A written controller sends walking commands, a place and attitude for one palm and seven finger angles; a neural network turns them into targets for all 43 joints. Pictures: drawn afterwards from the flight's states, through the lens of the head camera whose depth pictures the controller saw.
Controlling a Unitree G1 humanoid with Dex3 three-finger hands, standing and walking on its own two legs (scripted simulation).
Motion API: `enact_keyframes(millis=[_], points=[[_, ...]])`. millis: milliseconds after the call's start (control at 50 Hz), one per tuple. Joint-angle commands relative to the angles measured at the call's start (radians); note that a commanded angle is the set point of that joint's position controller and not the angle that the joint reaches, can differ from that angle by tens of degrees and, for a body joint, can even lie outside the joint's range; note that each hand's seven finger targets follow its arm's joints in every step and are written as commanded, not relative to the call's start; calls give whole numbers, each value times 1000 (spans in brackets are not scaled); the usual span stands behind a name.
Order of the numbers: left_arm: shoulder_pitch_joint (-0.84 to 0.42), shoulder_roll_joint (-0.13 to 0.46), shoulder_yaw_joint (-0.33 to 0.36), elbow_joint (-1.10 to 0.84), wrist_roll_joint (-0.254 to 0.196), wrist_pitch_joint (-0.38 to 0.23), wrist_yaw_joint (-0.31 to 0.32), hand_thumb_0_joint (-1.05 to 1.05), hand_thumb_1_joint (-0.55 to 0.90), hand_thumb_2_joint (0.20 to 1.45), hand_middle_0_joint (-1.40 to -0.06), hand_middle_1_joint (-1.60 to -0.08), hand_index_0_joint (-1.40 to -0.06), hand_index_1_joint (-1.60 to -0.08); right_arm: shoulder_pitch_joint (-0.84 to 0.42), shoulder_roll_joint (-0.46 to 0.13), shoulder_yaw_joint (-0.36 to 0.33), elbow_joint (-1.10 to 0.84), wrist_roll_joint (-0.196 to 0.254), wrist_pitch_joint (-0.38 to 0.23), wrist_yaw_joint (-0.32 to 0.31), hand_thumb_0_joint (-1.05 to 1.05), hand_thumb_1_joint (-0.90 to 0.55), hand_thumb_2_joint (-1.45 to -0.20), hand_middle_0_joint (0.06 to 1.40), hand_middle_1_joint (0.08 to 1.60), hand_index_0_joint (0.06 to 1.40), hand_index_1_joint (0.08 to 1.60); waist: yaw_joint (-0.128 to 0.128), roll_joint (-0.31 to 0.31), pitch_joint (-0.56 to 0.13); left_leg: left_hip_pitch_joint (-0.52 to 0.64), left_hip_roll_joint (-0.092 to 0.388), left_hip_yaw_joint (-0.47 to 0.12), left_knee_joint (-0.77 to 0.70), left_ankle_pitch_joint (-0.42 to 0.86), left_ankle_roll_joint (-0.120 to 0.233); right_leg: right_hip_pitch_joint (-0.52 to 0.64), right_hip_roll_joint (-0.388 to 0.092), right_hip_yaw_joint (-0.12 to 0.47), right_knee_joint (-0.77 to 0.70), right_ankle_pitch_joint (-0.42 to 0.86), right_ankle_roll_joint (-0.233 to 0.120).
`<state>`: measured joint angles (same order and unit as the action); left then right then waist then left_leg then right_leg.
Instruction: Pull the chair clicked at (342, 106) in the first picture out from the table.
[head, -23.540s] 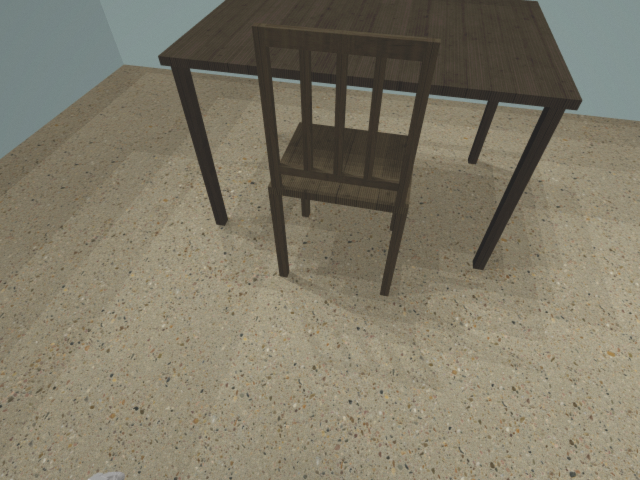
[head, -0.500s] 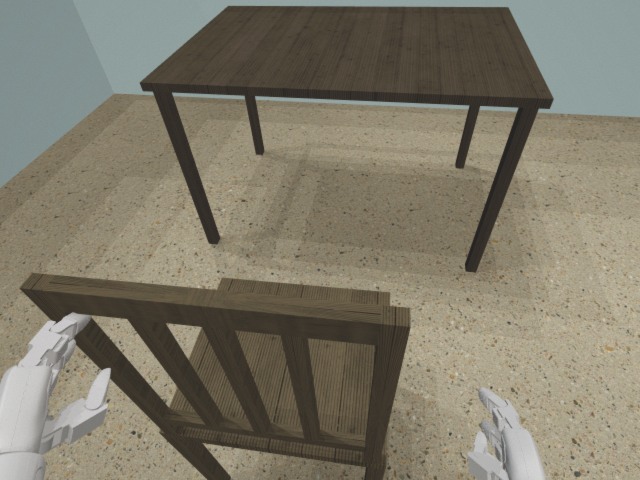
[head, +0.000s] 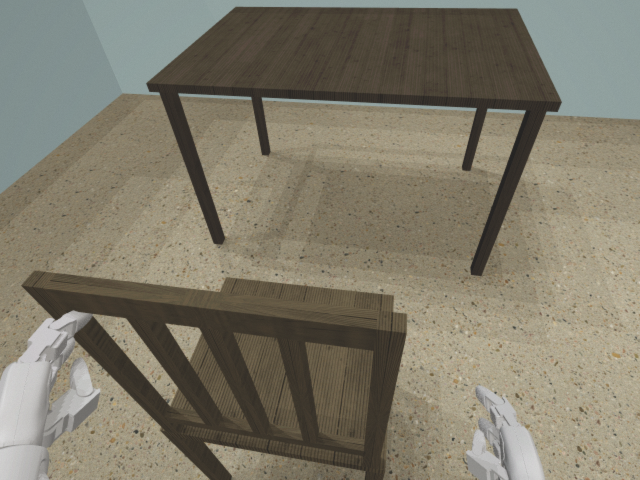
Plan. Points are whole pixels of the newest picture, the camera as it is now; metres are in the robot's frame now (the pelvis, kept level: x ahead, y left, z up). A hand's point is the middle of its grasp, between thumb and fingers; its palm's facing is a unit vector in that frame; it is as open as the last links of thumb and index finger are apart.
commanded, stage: step back with the hand held close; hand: left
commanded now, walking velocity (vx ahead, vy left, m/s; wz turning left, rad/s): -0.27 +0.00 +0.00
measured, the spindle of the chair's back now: (242, 386) +0.24 +0.16 -0.05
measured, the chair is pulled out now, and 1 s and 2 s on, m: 0.67 0.69 0.69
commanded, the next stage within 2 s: stop stepping back and stand still in 1.28 s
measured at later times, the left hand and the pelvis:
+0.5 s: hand (58, 443) +0.11 +0.28 +0.09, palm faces +0.18 -0.80 -0.57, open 6.8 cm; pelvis -0.08 +0.02 +0.00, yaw +0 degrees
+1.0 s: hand out of the picture +0.09 +0.30 +0.16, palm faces +0.40 -0.76 -0.51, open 7.4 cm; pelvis -0.12 +0.04 -0.01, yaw -1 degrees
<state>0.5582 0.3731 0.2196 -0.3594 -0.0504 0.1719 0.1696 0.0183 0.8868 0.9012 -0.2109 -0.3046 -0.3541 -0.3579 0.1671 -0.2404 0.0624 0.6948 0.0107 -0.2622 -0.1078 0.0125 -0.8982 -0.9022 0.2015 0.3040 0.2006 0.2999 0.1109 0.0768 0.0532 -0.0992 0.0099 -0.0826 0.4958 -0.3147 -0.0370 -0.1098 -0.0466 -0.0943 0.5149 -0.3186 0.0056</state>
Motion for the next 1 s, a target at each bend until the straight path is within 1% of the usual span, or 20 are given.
enact_keyframes(millis=[0, 20, 40, 100, 180, 240, 320, 440, 520, 620, 660, 700, 720, 740, 800, 820, 880, 920, 940, 980], points=[[-407, 313, 271, -414, -10, -253, 18, 0, 900, 900, -200, -300, -200, -300, -87, -91, -61, -221, 25, 31, -13, 0, -900, -900, 200, 300, 200, 300, -78, -26, -51, -38, 62, 2, -48, 332, 53, -33, -73, 115, -125, 470, -20], [-379, 279, 247, -409, -12, -250, 13, 0, 900, 900, -200, -300, -200, -300, -88, -93, -62, -236, 25, 48, -9, 0, -900, -900, 200, 300, 200, 300, -80, -47, -77, -27, 59, 9, -40, 345, 48, -13, -81, 113, -119, 498, -19], [-403, 305, 258, -452, -6, -257, 14, 0, 900, 900, -200, -300, -200, -300, -96, -100, -66, -246, 23, 64, -12, 0, -900, -900, 200, 300, 200, 300, -76, 42, -132, -2, 61, 13, -46, 368, 47, 9, -98, 121, -109, 528, -23], [-279, 283, 254, -508, -5, -275, 30, 0, 900, 900, -200, -300, -200, -300, -109, -92, -66, -273, 22, 93, -11, 0, -900, -900, 200, 300, 200, 300, -68, 108, -224, 12, 79, 2, -46, 493, 50, 65, -90, 108, -70, 538, -19], [-155, 310, 296, -582, -13, -290, 41, 0, 900, 900, -200, -300, -200, -300, -117, -86, -71, -294, 21, 120, -15, 0, -900, -900, 200, 300, 200, 300, -59, 85, -278, -45, 100, -25, -57, 494, 55, 100, -79, 86, -38, 489, -10], [-88, 345, 339, -603, -18, -301, 48, 0, 900, 900, -200, -300, -200, -300, -112, -90, -82, -290, 20, 127, -23, 0, -900, -900, 200, 300, 200, 300, -59, 109, -296, -95, 103, -38, -62, 425, 58, 97, -86, 93, -29, 456, -12], [-50, 341, 350, -638, -22, -313, 52, 0, 900, 900, -200, -300, -200, -300, -100, -89, -83, -290, 16, 119, -31, 0, -900, -900, 200, 300, 200, 300, -59, 113, -272, -186, 107, -59, -72, 315, 58, 78, -72, 87, -16, 370, -11], [-35, 376, 407, -633, -13, -354, 56, 0, 900, 900, -200, -300, -200, -300, -78, -98, -90, -260, 11, 79, -43, 0, -900, -900, 200, 300, 200, 300, -69, 157, -220, -372, 114, -88, -125, -46, 78, 90, -53, 103, -2, 182, -5], [-71, 372, 420, -617, -1, -392, 61, 0, 900, 900, -200, -300, -200, -300, -35, -99, -87, -241, -4, 47, -43, 0, -900, -900, 200, 300, 200, 300, -80, 93, -187, -433, 82, -80, -79, -218, 74, 29, -74, 139, -47, 36, -15], [-43, 237, 358, -325, 2, -388, 63, 0, 900, 900, -200, -300, -200, -300, -32, -100, -100, -178, -4, 68, -23, 0, -900, -900, 200, 300, 200, 300, -104, -83, -136, -184, 23, -3, 173, -139, 30, -354, -170, 187, -202, -173, -82], [-27, 180, 311, -212, 2, -367, 54, 0, 900, 900, -200, -300, -200, -300, -46, -90, -97, -177, 5, 92, -10, 0, -900, -900, 200, 300, 200, 300, -111, -102, -106, -192, 33, -6, 155, -131, 36, -388, -159, 154, -189, -173, -77], [-74, 191, 303, -220, 7, -359, 48, 0, 900, 900, -200, -300, -200, -300, -68, -97, -104, -195, 16, 109, -6, 0, -900, -900, 200, 300, 200, 300, -111, -160, -69, -248, 53, -32, 95, -176, 46, -392, -136, 131, -171, -227, -61], [-81, 196, 305, -217, 9, -353, 47, 0, 900, 900, -200, -300, -200, -300, -78, -92, -102, -205, 18, 116, -6, 0, -900, -900, 200, 300, 200, 300, -109, -150, -48, -280, 62, -41, 58, -209, 52, -392, -117, 126, -162, -268, -48], [-76, 211, 311, -244, 8, -351, 47, 0, 900, 900, -200, -300, -200, -300, -87, -99, -102, -212, 21, 119, -10, 0, -900, -900, 200, 300, 200, 300, -109, -92, -41, -308, 81, -71, -7, -241, 64, -366, -94, 112, -126, -262, -41], [-95, 229, 328, -389, 26, -371, 40, 0, 900, 900, -200, -300, -200, -300, -105, -110, -90, -265, 12, 113, -11, 0, -900, -900, 200, 300, 200, 300, -101, 108, -63, -603, 222, -260, -301, -372, 134, -40, 34, 70, 186, -57, 12], [-81, 234, 334, -411, 31, -385, 35, 0, 900, 900, -200, -300, -200, -300, -105, -109, -94, -271, 8, 109, -11, 0, -900, -900, 200, 300, 200, 300, -97, 116, -83, -608, 237, -261, -291, -341, 148, 0, 36, 81, 214, 4, 11], [-45, 270, 379, -483, 40, -423, 24, 0, 900, 900, -200, -300, -200, -300, -97, -102, -96, -261, -8, 88, -4, 0, -900, -900, 200, 300, 200, 300, -90, 152, -109, -599, 208, -197, -199, -186, 156, 43, 30, 94, 177, 102, 2], [-19, 269, 404, -474, 38, -459, 12, 0, 900, 900, -200, -300, -200, -300, -67, -102, -98, -234, -18, 66, 1, 0, -900, -900, 200, 300, 200, 300, -93, 189, -108, -596, 200, -190, -194, -196, 154, 49, 45, 84, 143, 76, -4], [-9, 281, 417, -460, 33, -471, 9, 0, 900, 900, -200, -300, -200, -300, -53, -103, -101, -220, -21, 58, 0, 0, -900, -900, 200, 300, 200, 300, -98, 210, -105, -548, 191, -197, -185, -111, 151, 24, 47, 84, 109, 93, -9], [-16, 258, 394, -467, 14, -487, 1, 0, 900, 900, -200, -300, -200, -300, -44, -100, -106, -188, -24, 42, 4, 0, -900, -900, 200, 300, 200, 300, -99, 137, -233, -299, 165, -137, -74, 199, 113, -60, 31, 89, 42, 182, -18]])
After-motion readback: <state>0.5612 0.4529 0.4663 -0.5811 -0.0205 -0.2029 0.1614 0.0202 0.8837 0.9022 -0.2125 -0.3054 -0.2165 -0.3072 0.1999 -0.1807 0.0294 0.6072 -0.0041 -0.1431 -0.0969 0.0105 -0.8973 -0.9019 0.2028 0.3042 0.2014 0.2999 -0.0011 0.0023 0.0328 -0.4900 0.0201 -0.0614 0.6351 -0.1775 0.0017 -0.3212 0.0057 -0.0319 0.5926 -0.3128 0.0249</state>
